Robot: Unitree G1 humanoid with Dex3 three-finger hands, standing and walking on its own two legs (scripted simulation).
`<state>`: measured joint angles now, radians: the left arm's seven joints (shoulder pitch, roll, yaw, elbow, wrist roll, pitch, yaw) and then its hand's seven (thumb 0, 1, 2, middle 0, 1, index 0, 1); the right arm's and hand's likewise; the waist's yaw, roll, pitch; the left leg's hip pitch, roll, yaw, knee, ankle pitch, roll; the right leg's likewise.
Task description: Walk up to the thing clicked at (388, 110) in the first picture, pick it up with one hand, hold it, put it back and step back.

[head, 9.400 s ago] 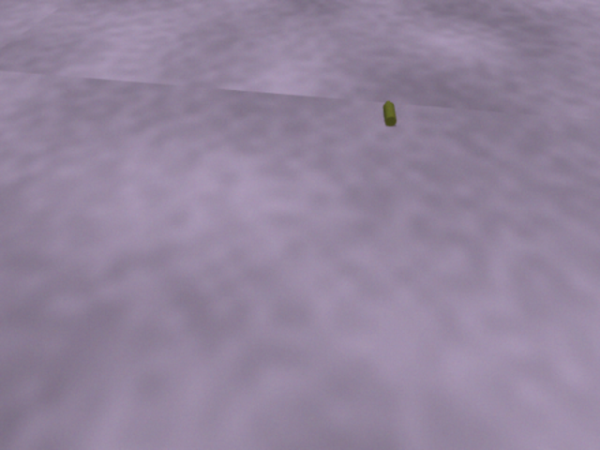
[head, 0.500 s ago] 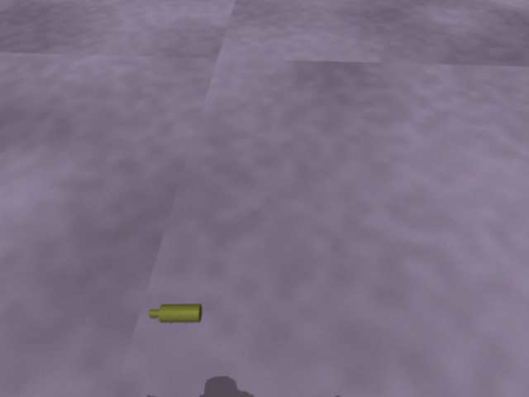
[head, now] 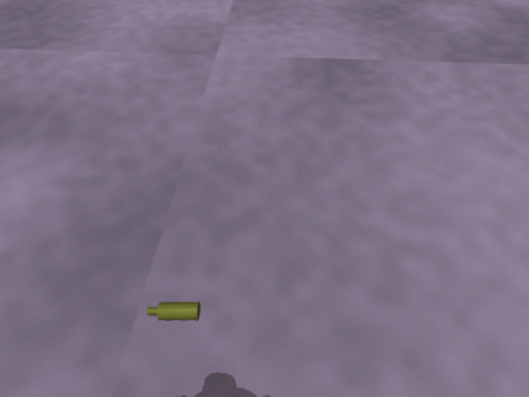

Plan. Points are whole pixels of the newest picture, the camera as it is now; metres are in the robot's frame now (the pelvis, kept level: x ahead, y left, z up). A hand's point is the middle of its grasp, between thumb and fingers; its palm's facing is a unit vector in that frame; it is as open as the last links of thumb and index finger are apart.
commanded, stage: stand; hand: left
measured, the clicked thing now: (173, 310) +0.52 +0.35 -0.75
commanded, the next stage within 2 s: walk up in 0.74 s
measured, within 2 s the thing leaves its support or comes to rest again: neither
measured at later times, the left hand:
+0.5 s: hand out of the picture +0.07 +0.26 -0.16, palm faces -0.02 -0.94 -0.34, open 7.4 cm
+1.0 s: hand out of the picture +0.05 +0.32 -0.16, palm faces +0.01 -0.91 -0.41, open 7.4 cm
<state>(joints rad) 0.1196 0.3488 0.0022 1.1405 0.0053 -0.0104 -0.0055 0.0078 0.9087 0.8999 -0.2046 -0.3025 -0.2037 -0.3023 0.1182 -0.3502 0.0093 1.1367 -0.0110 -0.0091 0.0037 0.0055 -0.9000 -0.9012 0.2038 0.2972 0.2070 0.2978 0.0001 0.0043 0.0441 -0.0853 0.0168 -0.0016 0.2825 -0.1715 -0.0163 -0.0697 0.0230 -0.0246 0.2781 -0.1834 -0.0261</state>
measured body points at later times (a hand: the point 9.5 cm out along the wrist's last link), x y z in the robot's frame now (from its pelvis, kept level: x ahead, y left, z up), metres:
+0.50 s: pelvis +0.00 +0.00 +0.00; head +0.01 +0.00 +0.45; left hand +0.07 +0.31 -0.13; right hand +0.07 -0.30 -0.14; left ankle -0.01 +0.13 -0.75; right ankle -0.02 -0.10 -0.75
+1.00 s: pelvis +0.01 +0.05 -0.01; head +0.03 +0.04 +0.44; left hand +0.05 +0.37 -0.13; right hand +0.09 -0.28 -0.13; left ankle +0.02 +0.20 -0.73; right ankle -0.02 -0.10 -0.75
